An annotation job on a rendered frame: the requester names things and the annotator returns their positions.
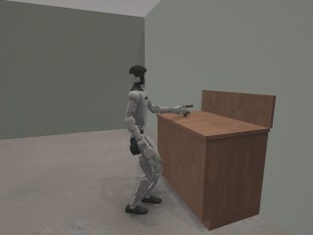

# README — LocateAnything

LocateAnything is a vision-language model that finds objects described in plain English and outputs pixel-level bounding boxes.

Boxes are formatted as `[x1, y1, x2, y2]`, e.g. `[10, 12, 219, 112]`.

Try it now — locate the robot right forearm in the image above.
[125, 117, 149, 150]

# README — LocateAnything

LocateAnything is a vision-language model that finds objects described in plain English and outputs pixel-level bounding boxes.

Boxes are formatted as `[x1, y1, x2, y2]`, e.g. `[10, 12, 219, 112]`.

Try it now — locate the robot torso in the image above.
[129, 88, 149, 145]

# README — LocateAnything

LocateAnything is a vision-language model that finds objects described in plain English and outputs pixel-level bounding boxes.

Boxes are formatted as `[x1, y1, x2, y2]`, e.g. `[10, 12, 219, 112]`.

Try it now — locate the robot left hand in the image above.
[176, 106, 186, 115]

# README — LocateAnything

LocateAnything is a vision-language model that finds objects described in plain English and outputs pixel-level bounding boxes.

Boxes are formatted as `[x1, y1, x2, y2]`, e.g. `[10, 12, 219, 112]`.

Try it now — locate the counter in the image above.
[156, 90, 276, 231]

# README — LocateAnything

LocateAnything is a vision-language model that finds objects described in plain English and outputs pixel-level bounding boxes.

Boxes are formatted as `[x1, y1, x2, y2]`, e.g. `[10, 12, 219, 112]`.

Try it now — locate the robot left forearm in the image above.
[157, 106, 178, 115]

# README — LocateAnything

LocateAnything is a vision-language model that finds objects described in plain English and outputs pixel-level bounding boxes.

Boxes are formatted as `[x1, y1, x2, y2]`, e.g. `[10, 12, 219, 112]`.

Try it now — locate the robot right hand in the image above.
[144, 146, 163, 168]

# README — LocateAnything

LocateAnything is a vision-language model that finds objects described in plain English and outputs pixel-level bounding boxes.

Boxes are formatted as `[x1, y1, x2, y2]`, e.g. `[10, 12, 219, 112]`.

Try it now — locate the left robot upper arm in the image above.
[143, 88, 159, 114]

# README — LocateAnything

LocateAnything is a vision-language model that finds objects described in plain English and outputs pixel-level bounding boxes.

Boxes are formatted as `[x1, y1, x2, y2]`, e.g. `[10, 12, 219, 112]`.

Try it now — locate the right robot upper arm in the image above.
[124, 91, 141, 124]

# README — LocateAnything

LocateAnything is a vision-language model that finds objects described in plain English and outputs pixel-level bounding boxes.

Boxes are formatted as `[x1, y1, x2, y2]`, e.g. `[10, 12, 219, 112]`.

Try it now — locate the right robot shin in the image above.
[130, 178, 154, 209]

